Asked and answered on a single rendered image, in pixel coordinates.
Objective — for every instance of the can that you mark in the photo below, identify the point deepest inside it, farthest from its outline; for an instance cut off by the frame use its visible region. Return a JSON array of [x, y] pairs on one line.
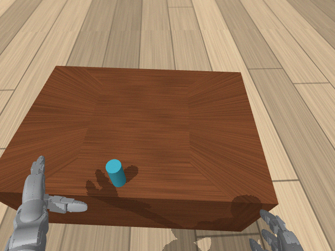
[[116, 172]]

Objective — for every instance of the left robot hand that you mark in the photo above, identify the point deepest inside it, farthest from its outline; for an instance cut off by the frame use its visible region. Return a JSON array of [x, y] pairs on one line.
[[34, 188]]

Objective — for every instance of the left robot arm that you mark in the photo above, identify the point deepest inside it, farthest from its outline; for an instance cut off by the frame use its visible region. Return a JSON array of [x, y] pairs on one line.
[[31, 225]]

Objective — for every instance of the right robot hand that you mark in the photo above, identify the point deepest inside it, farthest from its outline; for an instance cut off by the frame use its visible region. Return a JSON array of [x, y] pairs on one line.
[[285, 240]]

